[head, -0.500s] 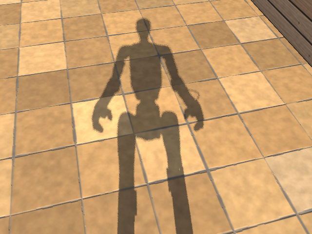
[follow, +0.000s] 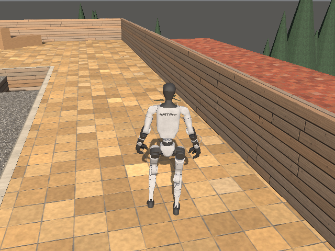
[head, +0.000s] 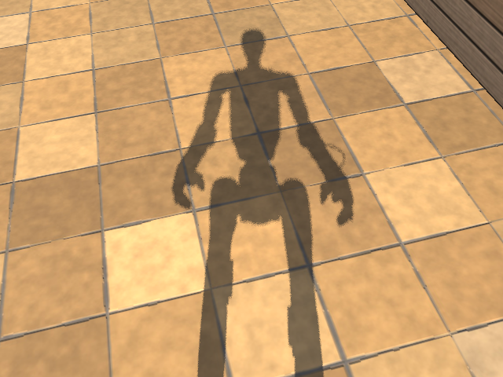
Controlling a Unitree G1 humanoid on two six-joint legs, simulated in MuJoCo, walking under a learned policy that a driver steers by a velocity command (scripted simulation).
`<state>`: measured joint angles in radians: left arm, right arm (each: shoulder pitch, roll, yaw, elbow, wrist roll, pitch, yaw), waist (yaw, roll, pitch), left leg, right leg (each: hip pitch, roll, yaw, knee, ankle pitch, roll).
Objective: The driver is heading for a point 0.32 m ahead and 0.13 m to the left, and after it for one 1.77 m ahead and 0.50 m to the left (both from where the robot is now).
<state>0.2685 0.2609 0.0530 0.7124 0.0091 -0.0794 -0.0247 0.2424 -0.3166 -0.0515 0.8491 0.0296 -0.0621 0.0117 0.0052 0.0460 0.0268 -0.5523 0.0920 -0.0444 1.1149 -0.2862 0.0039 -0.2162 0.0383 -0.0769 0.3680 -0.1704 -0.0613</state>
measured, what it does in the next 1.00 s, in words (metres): walks ahead, turning left: left foot, then right foot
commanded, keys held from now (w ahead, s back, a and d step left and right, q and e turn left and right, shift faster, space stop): w+q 0.22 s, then q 0.48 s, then no key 0.30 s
